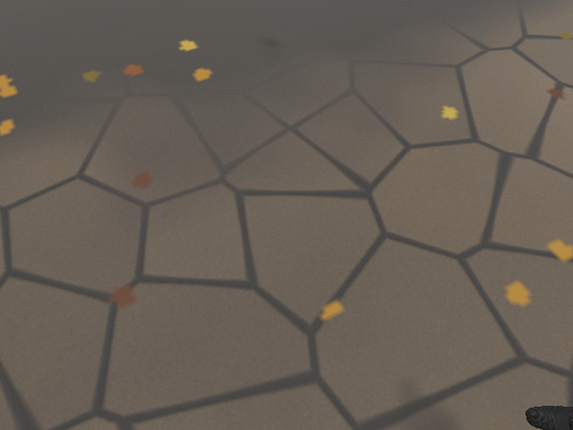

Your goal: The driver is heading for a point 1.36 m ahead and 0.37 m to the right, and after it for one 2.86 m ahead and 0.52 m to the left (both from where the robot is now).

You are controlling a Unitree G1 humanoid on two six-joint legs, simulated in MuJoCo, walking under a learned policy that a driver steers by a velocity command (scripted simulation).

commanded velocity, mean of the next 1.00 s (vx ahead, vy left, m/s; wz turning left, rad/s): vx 0.03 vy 0.00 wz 0.17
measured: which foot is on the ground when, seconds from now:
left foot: up 0.00-0.08, down 0.10-1.00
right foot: down 0.00-0.08, up 0.10-0.40, down 0.42-1.00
